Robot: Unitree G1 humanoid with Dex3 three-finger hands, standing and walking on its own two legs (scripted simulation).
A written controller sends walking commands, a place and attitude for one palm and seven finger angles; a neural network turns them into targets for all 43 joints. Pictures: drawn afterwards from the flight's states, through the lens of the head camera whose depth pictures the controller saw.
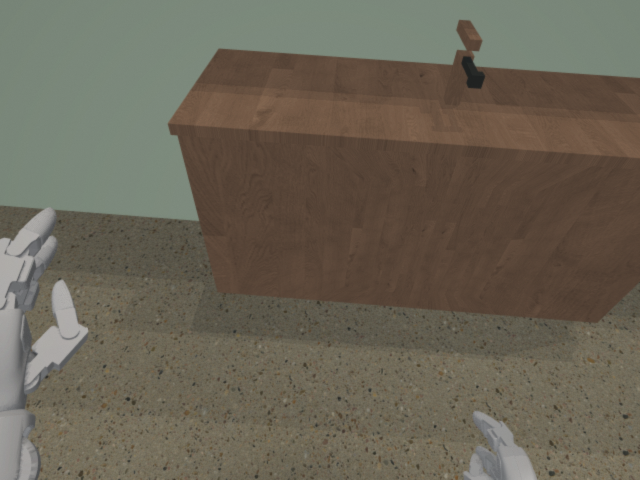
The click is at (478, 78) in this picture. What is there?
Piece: tap's lever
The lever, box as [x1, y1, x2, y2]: [466, 71, 484, 88]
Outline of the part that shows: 470,71 466,82 468,87 480,88 484,77 483,73 478,71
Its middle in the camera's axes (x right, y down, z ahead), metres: +0.34 -0.35 +0.86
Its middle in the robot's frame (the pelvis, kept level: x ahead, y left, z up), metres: +0.91 -0.29 +0.12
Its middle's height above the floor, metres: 0.89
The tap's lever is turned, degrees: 0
